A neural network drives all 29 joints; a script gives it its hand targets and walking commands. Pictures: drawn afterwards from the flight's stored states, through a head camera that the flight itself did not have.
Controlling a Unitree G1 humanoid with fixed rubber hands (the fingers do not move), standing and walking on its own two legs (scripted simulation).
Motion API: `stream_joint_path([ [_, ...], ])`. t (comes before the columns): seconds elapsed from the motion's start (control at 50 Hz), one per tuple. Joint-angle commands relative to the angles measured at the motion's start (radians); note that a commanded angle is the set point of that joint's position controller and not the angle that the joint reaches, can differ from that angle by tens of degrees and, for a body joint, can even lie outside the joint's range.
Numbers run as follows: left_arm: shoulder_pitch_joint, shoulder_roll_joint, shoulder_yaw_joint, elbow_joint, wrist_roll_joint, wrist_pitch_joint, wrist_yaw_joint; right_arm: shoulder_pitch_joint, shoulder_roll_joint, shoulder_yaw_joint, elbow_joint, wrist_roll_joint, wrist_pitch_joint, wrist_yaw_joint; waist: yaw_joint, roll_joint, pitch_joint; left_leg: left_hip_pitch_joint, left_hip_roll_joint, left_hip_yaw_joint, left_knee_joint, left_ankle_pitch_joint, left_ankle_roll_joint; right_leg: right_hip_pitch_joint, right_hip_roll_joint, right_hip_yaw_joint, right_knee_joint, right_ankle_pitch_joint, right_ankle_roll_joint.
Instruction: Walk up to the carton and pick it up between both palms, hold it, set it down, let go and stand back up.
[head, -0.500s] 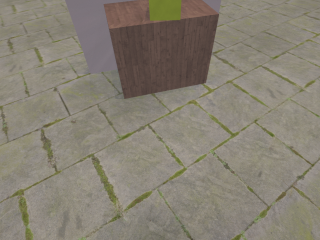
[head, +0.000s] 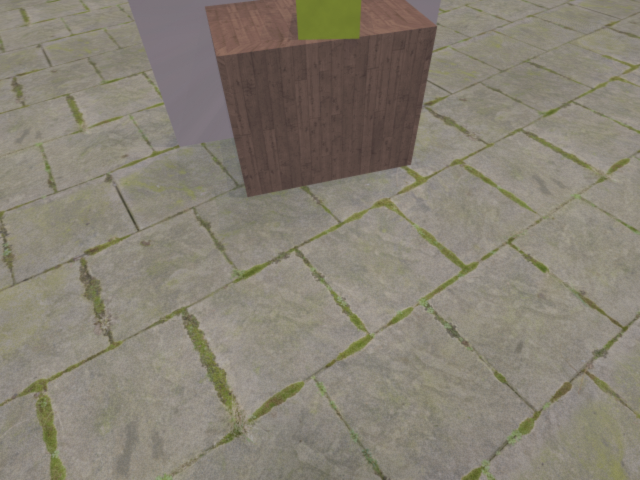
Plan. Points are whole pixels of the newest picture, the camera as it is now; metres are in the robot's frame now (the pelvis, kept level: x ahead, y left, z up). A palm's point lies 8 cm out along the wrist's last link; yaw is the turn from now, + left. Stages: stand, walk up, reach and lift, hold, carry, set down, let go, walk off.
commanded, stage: stand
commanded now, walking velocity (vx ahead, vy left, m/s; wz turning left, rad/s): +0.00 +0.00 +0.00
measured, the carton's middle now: out of the picture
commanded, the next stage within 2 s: walk up in 0.56 s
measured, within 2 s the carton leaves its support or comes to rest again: neither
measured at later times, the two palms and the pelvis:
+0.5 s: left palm out of the picture +0.06 +0.30 -0.12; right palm out of the picture +0.07 -0.30 -0.12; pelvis +0.00 +0.00 +0.00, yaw +0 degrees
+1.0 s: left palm out of the picture +0.09 +0.32 -0.11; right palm out of the picture +0.07 -0.35 -0.12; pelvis +0.03 -0.03 -0.01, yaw +2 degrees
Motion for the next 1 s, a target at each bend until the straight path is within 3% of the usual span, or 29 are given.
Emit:
stream_joint_path([
  [0.0, -0.026, 0.184, 0.035, -0.052, -0.001, -0.014, 0.012, -0.044, -0.208, -0.035, -0.052, 0.001, -0.018, -0.012, 0.004, 0.022, -0.056, -0.009, 0.124, -0.085, -0.051, 0.138, 0.019, 0.014, -0.108, 0.084, -0.051, 0.107, -0.046],
  [0.02, -0.03, 0.203, 0.038, -0.051, 0.002, -0.016, 0.011, -0.053, -0.206, -0.037, -0.053, 0.001, -0.02, -0.012, 0.002, -0.015, -0.058, 0.001, 0.124, -0.091, -0.051, 0.138, 0.018, 0.008, -0.103, 0.075, -0.052, 0.103, -0.043],
  [0.04, -0.032, 0.198, 0.04, -0.056, 0.001, -0.015, 0.01, -0.05, -0.216, -0.04, -0.057, 0.0, -0.019, -0.011, 0.003, 0.011, -0.048, -0.007, 0.12, -0.083, -0.052, 0.135, 0.015, 0.004, -0.102, 0.077, -0.05, 0.098, -0.039],
  [0.08, -0.029, 0.198, 0.038, -0.053, -0.001, -0.016, 0.01, -0.035, -0.205, -0.037, -0.05, 0.001, -0.016, -0.011, 0.001, -0.018, -0.041, -0.01, 0.124, -0.087, -0.056, 0.128, 0.017, 0.004, -0.102, 0.078, -0.056, 0.098, -0.038],
  [0.1, -0.015, 0.201, 0.04, -0.046, -0.003, -0.018, 0.01, -0.036, -0.213, -0.038, -0.044, 0.0, -0.017, -0.01, 0.003, 0.006, -0.051, -0.002, 0.122, -0.086, -0.055, 0.128, 0.017, 0.005, -0.107, 0.085, -0.055, 0.101, -0.043],
  [0.18, -0.031, 0.199, 0.036, -0.052, 0.002, -0.015, 0.011, -0.045, -0.21, -0.041, -0.048, 0.0, -0.017, -0.014, -0.003, -0.02, -0.054, 0.01, 0.127, -0.085, -0.051, 0.15, 0.017, 0.005, -0.105, 0.076, -0.055, 0.129, -0.04],
  [0.22, -0.024, 0.192, 0.035, -0.05, -0.002, -0.017, 0.012, -0.04, -0.207, -0.04, -0.054, 0.003, -0.016, -0.013, -0.003, 0.003, -0.056, 0.005, 0.127, -0.084, -0.049, 0.14, 0.017, 0.009, -0.107, 0.084, -0.059, 0.112, -0.04],
  [0.26, -0.024, 0.215, 0.038, -0.047, -0.003, -0.016, 0.012, -0.036, -0.193, -0.034, -0.043, 0.001, -0.012, -0.009, -0.001, -0.017, -0.042, 0.006, 0.126, -0.092, -0.058, 0.123, 0.018, -0.007, -0.104, 0.085, -0.057, 0.08, -0.042],
  [0.32, -0.025, 0.203, 0.035, -0.052, 0.002, -0.018, 0.013, -0.051, -0.21, -0.039, -0.053, -0.001, -0.018, -0.013, 0.006, 0.013, -0.055, 0.0, 0.124, -0.088, -0.058, 0.129, 0.021, 0.005, -0.108, 0.086, -0.058, 0.096, -0.043],
  [0.34, -0.025, 0.207, 0.037, -0.05, 0.002, -0.017, 0.011, -0.051, -0.219, -0.042, -0.054, -0.002, -0.019, -0.014, 0.002, -0.008, -0.052, 0.002, 0.127, -0.088, -0.054, 0.135, 0.019, 0.012, -0.109, 0.082, -0.062, 0.107, -0.041],
  [0.54, -0.025, 0.192, 0.036, -0.056, 0.0, -0.017, 0.012, -0.049, -0.209, -0.039, -0.054, 0.002, -0.021, -0.011, -0.002, 0.006, -0.065, 0.009, 0.126, -0.078, -0.052, 0.144, 0.019, 0.02, -0.11, 0.087, -0.057, 0.14, -0.041],
  [0.56, -0.017, 0.217, 0.04, -0.052, -0.003, -0.018, 0.011, -0.04, -0.199, -0.038, -0.05, 0.003, -0.02, -0.01, -0.003, -0.012, -0.053, 0.017, 0.126, -0.087, -0.057, 0.148, 0.017, 0.007, -0.107, 0.082, -0.057, 0.122, -0.042],
  [0.58, -0.017, 0.19, 0.031, -0.049, -0.004, -0.018, 0.01, -0.034, -0.205, -0.036, -0.047, 0.001, -0.018, -0.009, -0.001, 0.016, -0.06, 0.015, 0.125, -0.077, -0.05, 0.142, 0.019, 0.011, -0.112, 0.095, -0.058, 0.133, -0.044],
  [0.7, -0.034, 0.198, 0.035, -0.059, 0.003, -0.015, 0.012, -0.049, -0.219, -0.044, -0.056, 0.001, -0.02, -0.013, -0.002, -0.032, -0.05, 0.007, 0.129, -0.08, -0.052, 0.169, 0.017, 0.016, -0.107, 0.078, -0.057, 0.145, -0.039],
  [0.72, -0.034, 0.198, 0.036, -0.054, 0.002, -0.017, 0.013, -0.05, -0.217, -0.041, -0.053, 0.001, -0.018, -0.011, 0.0, -0.004, -0.042, 0.002, 0.123, -0.071, -0.061, 0.155, 0.012, 0.015, -0.107, 0.083, -0.059, 0.14, -0.034],
  [0.74, -0.019, 0.312, 0.101, -0.132, 0.025, -0.031, -0.027, 0.078, -0.314, -0.11, -0.079, 0.001, -0.037, 0.011, -0.006, -0.051, -0.168, -0.028, 0.098, -0.138, 0.009, -0.373, 0.097, 0.048, -0.066, -0.001, 0.054, -0.393, -0.057],
  [0.76, -0.011, 0.32, 0.123, -0.129, 0.039, -0.027, -0.038, 0.078, -0.342, -0.121, -0.072, -0.013, -0.036, 0.02, -0.001, -0.023, -0.073, -0.12, 0.128, -0.221, -0.012, -0.57, 0.123, -0.053, -0.064, 0.032, 0.105, -0.549, -0.071],
  [0.78, -0.023, 0.303, 0.125, -0.139, 0.043, -0.023, -0.046, 0.059, -0.336, -0.124, -0.083, -0.015, -0.031, 0.026, 0.005, 0.035, 0.011, -0.189, 0.147, -0.272, -0.055, -0.609, 0.124, -0.12, -0.045, 0.026, 0.149, -0.553, -0.068],
  [0.8, -0.014, 0.267, 0.113, -0.166, 0.04, -0.022, -0.056, 0.049, -0.322, -0.125, -0.111, -0.02, -0.034, 0.031, 0.008, 0.086, 0.025, -0.14, 0.178, -0.317, -0.069, -0.573, 0.139, -0.206, -0.031, 0.017, 0.193, -0.464, -0.066],
  [0.84, -0.031, 0.222, 0.11, -0.212, 0.044, -0.029, -0.062, 0.099, -0.308, -0.136, -0.123, -0.023, -0.046, 0.025, -0.007, 0.114, 0.081, -0.021, 0.25, -0.45, -0.08, -0.476, 0.192, -0.347, -0.013, 0.01, 0.294, -0.258, -0.06],
  [0.88, -0.086, 0.208, 0.103, -0.259, 0.039, -0.033, -0.065, 0.181, -0.338, -0.158, -0.136, -0.022, -0.051, 0.023, -0.059, 0.16, 0.022, 0.166, 0.296, -0.527, -0.134, -0.444, 0.245, -0.472, -0.021, 0.046, 0.308, -0.298, -0.048],
  [0.9, -0.102, 0.232, 0.112, -0.267, 0.04, -0.034, -0.066, 0.178, -0.346, -0.164, -0.144, -0.019, -0.05, 0.025, -0.06, 0.166, 0.027, 0.145, 0.299, -0.542, -0.152, -0.488, 0.243, -0.477, -0.036, 0.079, 0.33, -0.319, -0.044],
  [0.92, -0.104, 0.257, 0.122, -0.276, 0.035, -0.033, -0.071, 0.131, -0.352, -0.165, -0.169, -0.024, -0.047, 0.026, -0.043, 0.193, 0.05, 0.048, 0.282, -0.513, -0.165, -0.526, 0.236, -0.425, -0.04, 0.084, 0.315, -0.328, -0.043],
  [0.94, -0.065, 0.273, 0.132, -0.276, 0.034, -0.036, -0.074, 0.071, -0.359, -0.168, -0.2, -0.023, -0.041, 0.029, -0.003, 0.195, 0.063, -0.056, 0.281, -0.495, -0.154, -0.515, 0.231, -0.332, -0.046, 0.1, 0.278, -0.326, -0.054],
  [0.96, 0.013, 0.27, 0.138, -0.257, 0.032, -0.044, -0.073, 0.01, -0.343, -0.164, -0.225, -0.015, -0.038, 0.031, 0.048, 0.187, 0.051, -0.156, 0.25, -0.422, -0.103, -0.465, 0.2, -0.183, -0.043, 0.095, 0.187, -0.252, -0.071],
  [0.98, 0.185, 0.263, 0.152, -0.199, 0.03, -0.05, -0.065, -0.077, -0.308, -0.155, -0.254, -0.011, -0.034, 0.032, 0.154, 0.137, 0.005, -0.312, 0.162, -0.293, 0.036, -0.417, 0.143, 0.099, -0.028, 0.061, 0.061, -0.111, -0.075],
])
